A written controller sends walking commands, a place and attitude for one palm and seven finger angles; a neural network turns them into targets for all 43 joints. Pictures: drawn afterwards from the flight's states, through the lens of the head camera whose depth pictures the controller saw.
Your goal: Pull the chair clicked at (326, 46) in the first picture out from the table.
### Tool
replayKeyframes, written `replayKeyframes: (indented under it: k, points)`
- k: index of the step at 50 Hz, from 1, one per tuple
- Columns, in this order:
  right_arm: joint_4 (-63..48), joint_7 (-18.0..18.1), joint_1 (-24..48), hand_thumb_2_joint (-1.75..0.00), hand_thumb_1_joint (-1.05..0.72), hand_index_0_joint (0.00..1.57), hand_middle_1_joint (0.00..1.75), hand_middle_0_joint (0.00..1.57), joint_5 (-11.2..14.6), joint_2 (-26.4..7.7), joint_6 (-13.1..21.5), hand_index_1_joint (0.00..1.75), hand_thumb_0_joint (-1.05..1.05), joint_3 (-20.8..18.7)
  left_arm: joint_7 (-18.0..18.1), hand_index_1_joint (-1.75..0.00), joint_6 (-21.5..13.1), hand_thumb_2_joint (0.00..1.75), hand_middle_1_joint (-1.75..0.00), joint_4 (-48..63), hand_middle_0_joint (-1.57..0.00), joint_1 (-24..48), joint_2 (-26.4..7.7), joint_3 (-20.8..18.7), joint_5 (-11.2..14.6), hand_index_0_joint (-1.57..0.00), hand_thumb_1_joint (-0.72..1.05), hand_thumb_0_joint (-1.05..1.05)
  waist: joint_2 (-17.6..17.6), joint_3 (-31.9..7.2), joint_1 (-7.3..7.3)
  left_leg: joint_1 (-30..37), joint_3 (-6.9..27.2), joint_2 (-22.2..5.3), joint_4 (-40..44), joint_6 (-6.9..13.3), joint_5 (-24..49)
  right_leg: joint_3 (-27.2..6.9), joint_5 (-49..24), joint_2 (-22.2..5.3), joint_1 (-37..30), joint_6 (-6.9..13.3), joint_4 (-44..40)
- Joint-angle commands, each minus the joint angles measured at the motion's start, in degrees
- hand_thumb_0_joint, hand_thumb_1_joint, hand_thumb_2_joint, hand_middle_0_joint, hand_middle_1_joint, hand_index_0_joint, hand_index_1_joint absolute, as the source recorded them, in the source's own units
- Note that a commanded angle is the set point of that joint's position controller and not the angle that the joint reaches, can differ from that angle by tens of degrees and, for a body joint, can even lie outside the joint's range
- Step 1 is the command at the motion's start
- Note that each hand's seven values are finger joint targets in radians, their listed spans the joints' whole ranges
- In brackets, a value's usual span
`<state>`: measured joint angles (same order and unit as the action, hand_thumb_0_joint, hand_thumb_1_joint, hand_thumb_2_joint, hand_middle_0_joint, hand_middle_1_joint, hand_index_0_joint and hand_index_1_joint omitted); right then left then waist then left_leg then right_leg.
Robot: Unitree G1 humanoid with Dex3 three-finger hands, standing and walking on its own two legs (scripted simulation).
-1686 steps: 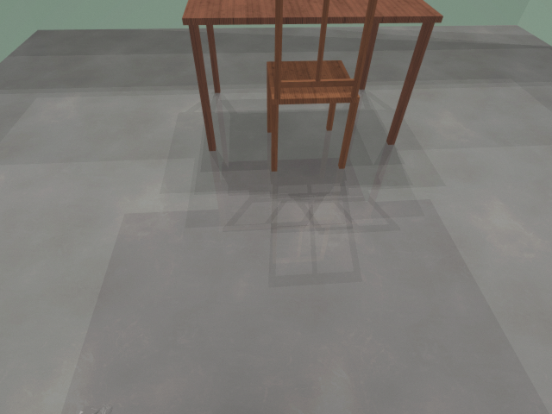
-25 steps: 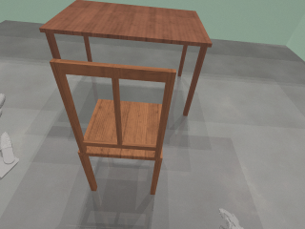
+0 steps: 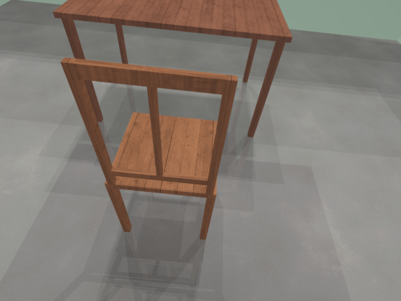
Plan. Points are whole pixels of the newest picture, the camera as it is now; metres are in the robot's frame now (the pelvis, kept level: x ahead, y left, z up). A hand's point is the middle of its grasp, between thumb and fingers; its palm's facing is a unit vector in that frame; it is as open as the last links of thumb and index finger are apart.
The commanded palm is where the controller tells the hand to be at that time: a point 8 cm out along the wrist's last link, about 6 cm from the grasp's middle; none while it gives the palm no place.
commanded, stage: let the arm hang, fingers relaxed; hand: left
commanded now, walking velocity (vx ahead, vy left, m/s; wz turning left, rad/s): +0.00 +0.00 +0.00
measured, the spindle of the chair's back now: (156, 137) +0.56 +0.15 -0.05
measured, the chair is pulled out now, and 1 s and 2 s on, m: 0.58 0.58 0.58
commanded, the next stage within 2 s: look to check the result in 0.80 s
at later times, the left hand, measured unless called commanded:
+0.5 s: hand out of the picture -0.05 +0.15 -0.16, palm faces +0.03 -0.98 -0.19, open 7.4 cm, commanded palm none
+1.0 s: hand out of the picture -0.02 +0.12 -0.17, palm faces +0.04 -0.98 -0.18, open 7.4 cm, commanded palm none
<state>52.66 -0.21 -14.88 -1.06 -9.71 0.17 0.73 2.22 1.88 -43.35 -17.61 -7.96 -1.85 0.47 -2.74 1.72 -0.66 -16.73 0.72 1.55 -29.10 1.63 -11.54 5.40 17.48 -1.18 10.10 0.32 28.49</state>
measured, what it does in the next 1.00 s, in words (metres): stands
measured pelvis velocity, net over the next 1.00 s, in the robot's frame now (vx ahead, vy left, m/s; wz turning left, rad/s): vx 0.00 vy -0.03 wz -0.01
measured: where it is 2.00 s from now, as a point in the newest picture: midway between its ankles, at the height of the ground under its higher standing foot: outside the picture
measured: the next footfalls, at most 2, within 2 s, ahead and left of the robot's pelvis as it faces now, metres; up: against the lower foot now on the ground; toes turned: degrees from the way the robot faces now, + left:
none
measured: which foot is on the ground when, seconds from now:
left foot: down 0.00-1.00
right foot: down 0.00-1.00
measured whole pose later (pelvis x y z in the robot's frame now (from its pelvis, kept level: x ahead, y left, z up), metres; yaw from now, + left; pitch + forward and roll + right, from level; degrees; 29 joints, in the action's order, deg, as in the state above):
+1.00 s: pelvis +0.00 -0.03 +0.00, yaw +0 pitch -1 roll +0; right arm 64.4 2.1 -18.9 -0.5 -6.1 0.1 -0.1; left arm 2.4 -0.1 -62.2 -19.6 -5.8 0.7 0.1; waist 1.8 3.3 -0.1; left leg -14.2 1.5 -0.8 -25.9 -1.0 -10.3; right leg 5.8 16.4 1.4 7.9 3.2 25.4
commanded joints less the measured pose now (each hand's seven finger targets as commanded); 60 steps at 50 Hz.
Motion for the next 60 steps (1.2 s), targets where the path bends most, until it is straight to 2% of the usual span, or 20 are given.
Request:
replayKeyframes:
  k: [1, 2, 3, 5, 8, 9, 13, 14, 18, 19, 22, 31, 35, 38, 41, 45, 52, 55, 58, 60]
  points:
    - [-0.97, 0.94, -0.6, -0.9, -0.9, 0.2, 0.3, 0.2, -0.23, -5.91, 0.52, 0.3, 0.0, -2.01, -0.55, -0.3, -2.12, 0.9, -0.3, -2.83, -0.2, -5.93, -8.12, -0.66, -1.65, -0.2, 0.9, 0.0, 14.16, -1.82, 0.95, 3.43, 7.0, -5.65, 7.84, 1.34, 3.33, -6.4, -6.55, -4.58, -0.86, 3.1, -7.89]
    - [-0.33, 0.95, -1.16, -0.9, -0.9, 0.2, 0.3, 0.2, -0.15, -5.87, 0.31, 0.3, 0.0, -2.0, -0.59, -0.3, -2.12, 0.9, -0.3, -4.16, -0.2, -5.64, -8.44, -0.18, -1.49, -0.2, 0.9, 0.0, 14.57, -1.89, 0.89, 3.36, 6.91, -5.47, 8.03, 1.26, 1.49, -6.32, -5.66, -4.57, -0.96, 3.2, -8.11]
    - [0.49, 0.95, -1.9, -0.9, -0.9, 0.2, 0.3, 0.2, -0.03, -5.84, 0.17, 0.3, 0.0, -1.98, -0.7, -0.3, -2.14, 0.9, -0.3, -5.6, -0.2, -5.52, -8.64, 0.21, -1.31, -0.2, 0.9, 0.0, 13.32, -2.32, 0.79, 3.42, 7.06, -5.52, 8.45, 1.23, -0.3, -6.21, -4.5, -4.4, -1.13, 3.23, -8.3]
    - [1.56, 1.07, -3.49, -0.9, -0.9, 0.2, 0.3, 0.2, 0.11, -6.05, -0.29, 0.3, 0.0, -2.46, -0.77, -0.3, -2.04, 0.9, -0.3, -7.56, -0.2, -5.27, -8.16, 0.5, -1.3, -0.2, 0.9, 0.0, 6.88, -0.18, 0.49, 2.24, 7.47, -5.96, 9.47, 1.45, -4.86, -5.85, -1.5, -4.14, 0.19, 3.28, -9.42]
    - [3.39, 1.14, -5.15, -0.9, -0.9, 0.2, 0.3, 0.2, 0.23, -5.76, -0.41, 0.3, 0.0, -2.38, -0.75, -0.3, -2.04, 0.9, -0.3, -10.64, -0.2, -5.56, -7.58, 1.18, -1.18, -0.2, 0.9, 0.0, 2.67, 2.1, 0.3, 2.59, 7.07, -5.87, 9.42, 1.56, -5.24, -6.05, 0.51, -4.65, 2.72, 3.55, -10.28]
    - [4.07, 1.25, -5.66, -0.9, -0.9, 0.2, 0.3, 0.2, 0.28, -5.48, -0.48, 0.3, 0.0, -2.43, -0.74, -0.3, -2.04, 0.9, -0.3, -11.42, -0.2, -5.59, -7.38, 1.29, -1.2, -0.2, 0.9, 0.0, 1.96, 3.32, 0.2, 2.39, 6.91, -5.88, 9.63, 1.75, -5.31, -6.0, 0.93, -4.36, 3.49, 3.65, -10.56]
    - [6.31, 1.46, -7.49, -0.9, -0.9, 0.2, 0.3, 0.2, 0.35, -4.71, -0.35, 0.3, 0.0, -2.06, -0.45, -0.3, -2.05, 0.9, -0.3, -14.19, -0.2, -7.2, -6.73, 1.82, -0.99, -0.2, 0.9, 0.0, 0.73, 3.14, 0.17, 3.59, 6.4, -5.91, 9.02, 1.79, -3.52, -6.51, 0.76, -4.64, 4.26, 3.65, -10.47]
    - [6.8, 1.51, -7.74, -0.9, -0.9, 0.2, 0.3, 0.2, 0.41, -4.58, -0.38, 0.3, 0.0, -2.0, -0.39, -0.3, -2.04, 0.9, -0.3, -14.71, -0.2, -7.56, -6.71, 1.91, -0.96, -0.2, 0.9, 0.0, 2.49, 3.9, 0.23, 3.33, 6.37, -5.86, 9.38, 1.94, -3.94, -6.49, 1.42, -4.55, 4.72, 3.74, -10.54]
    - [8.43, 1.58, -8.89, -0.9, -0.9, 0.2, 0.3, 0.2, 0.47, -3.47, -0.33, 0.3, 0.0, -1.7, -0.1, -0.3, -2.19, 0.9, -0.3, -16.47, -0.2, -8.86, -6.25, 2.2, -0.89, -0.2, 0.9, 0.0, 0.7, 3.92, 0.28, 3.58, 5.43, -5.57, 8.26, 1.72, -2.35, -6.97, 1.45, -5.03, 4.92, 3.81, -10.82]
    - [8.71, 1.61, -8.74, -0.9, -0.9, 0.2, 0.3, 0.2, 0.56, -3.13, -0.38, 0.3, 0.0, -1.59, -0.07, -0.3, -2.19, 0.9, -0.3, -16.81, -0.2, -9.0, -6.13, 2.3, -0.84, -0.2, 0.9, 0.0, 0.61, 5.25, 0.33, 3.71, 5.31, -5.46, 8.09, 1.84, -1.95, -6.77, 1.6, -5.07, 6.01, 3.92, -11.11]
    - [9.86, 1.79, -9.55, -0.9, -0.9, 0.2, 0.3, 0.2, 0.47, -2.26, -0.17, 0.3, 0.0, -1.35, 0.07, -0.3, -2.32, 0.9, -0.3, -17.49, -0.2, -9.41, -5.31, 2.41, -0.78, -0.2, 0.9, 0.0, 2.97, 4.6, 0.21, 4.0, 5.38, -5.66, 7.99, 1.77, -0.34, -6.94, 0.03, -4.9, 5.49, 3.94, -10.29]
    - [10.76, 2.2, -9.69, -0.9, -0.9, 0.2, 0.3, 0.2, 0.42, -0.5, 0.06, 0.3, 0.0, -1.23, 0.31, -0.3, -2.52, 0.9, -0.3, -18.42, -0.2, -9.77, -3.29, 2.17, -0.81, -0.2, 0.9, 0.0, 4.42, 5.85, 0.56, 3.1, 4.8, -5.76, 7.82, 1.63, 1.56, -6.85, -2.43, -4.68, 4.92, 3.96, -9.86]
    - [10.7, 2.28, -9.75, -0.9, -0.9, 0.2, 0.3, 0.2, 0.44, 0.02, 0.02, 0.3, 0.0, -1.38, 0.4, -0.3, -2.67, 0.9, -0.3, -18.17, -0.2, -9.19, -2.82, 2.05, -0.86, -0.2, 0.9, 0.0, 1.98, 5.69, 0.42, 3.15, 4.16, -5.53, 6.6, 1.34, 3.01, -6.88, -3.68, -5.08, 4.23, 3.96, -10.62]
    - [10.91, 2.4, -9.84, -0.9, -0.9, 0.2, 0.3, 0.2, 0.43, 0.19, 0.2, 0.3, 0.0, -1.31, 0.43, -0.3, -2.8, 0.9, -0.3, -18.05, -0.2, -8.78, -2.56, 1.94, -0.75, -0.2, 0.9, 0.0, 3.31, 4.03, 0.34, 4.17, 4.12, -5.66, 6.25, 1.23, 5.11, -7.11, -6.06, -5.02, 3.13, 3.97, -10.15]
    - [10.99, 2.54, -9.73, -0.9, -0.9, 0.2, 0.3, 0.2, 0.42, 0.28, 0.14, 0.3, 0.0, -1.29, 0.44, -0.3, -2.68, 0.9, -0.3, -17.89, -0.2, -8.4, -2.36, 1.93, -0.75, -0.2, 0.9, 0.0, 3.87, 5.16, 0.34, 3.66, 4.11, -5.79, 6.16, 1.21, 5.3, -7.07, -6.87, -4.91, 3.22, 3.97, -10.26]
    - [10.98, 2.61, -9.77, -0.9, -0.9, 0.2, 0.3, 0.2, 0.41, 0.29, 0.0, 0.3, 0.0, -1.38, 0.45, -0.3, -2.56, 0.9, -0.3, -17.77, -0.2, -8.08, -2.48, 1.87, -0.7, -0.2, 0.9, 0.0, 3.66, 5.68, 0.31, 3.57, 4.13, -5.81, 6.16, 1.18, 4.76, -7.02, -6.11, -4.8, 3.35, 4.03, -10.63]
    - [11.05, 2.57, -9.51, -0.9, -0.9, 0.2, 0.3, 0.2, 0.46, 0.0, 0.08, 0.3, 0.0, -1.39, 0.45, -0.3, -2.7, 0.9, -0.3, -17.6, -0.2, -7.77, -2.76, 1.77, -0.65, -0.2, 0.9, 0.0, 1.85, 3.95, 0.24, 4.66, 3.75, -5.81, 5.5, 1.01, 6.09, -7.08, -8.12, -5.15, 2.18, 3.92, -10.8]
    - [11.16, 2.61, -9.43, -0.9, -0.9, 0.2, 0.3, 0.2, 0.45, 0.01, -0.02, 0.3, 0.0, -1.33, 0.51, -0.3, -2.65, 0.9, -0.3, -17.49, -0.2, -7.6, -2.82, 1.77, -0.65, -0.2, 0.9, 0.0, 2.34, 5.07, 0.24, 4.26, 3.42, -5.8, 5.32, 0.92, 6.26, -7.08, -8.79, -5.29, 2.31, 3.75, -11.09]
    - [11.26, 2.71, -9.76, -0.9, -0.9, 0.2, 0.3, 0.2, 0.51, -0.13, 0.19, 0.3, 0.0, -1.22, 0.49, -0.3, -2.74, 0.9, -0.3, -17.47, -0.2, -7.63, -2.94, 1.74, -0.58, -0.2, 0.9, 0.0, 2.34, 3.39, 0.21, 4.77, 3.55, -5.93, 5.06, 0.92, 7.99, -6.89, -11.32, -5.3, 0.8, 3.74, -10.52]
    - [11.27, 2.73, -9.52, -0.9, -0.9, 0.2, 0.3, 0.2, 0.53, -0.1, 0.03, 0.3, 0.0, -1.24, 0.54, -0.3, -2.62, 0.9, -0.3, -17.39, -0.2, -7.63, -3.05, 1.74, -0.57, -0.2, 0.9, 0.0, 2.94, 4.63, 0.19, 4.38, 3.51, -5.84, 5.25, 0.9, 7.23, -6.95, -10.5, -5.24, 1.39, 3.58, -10.83]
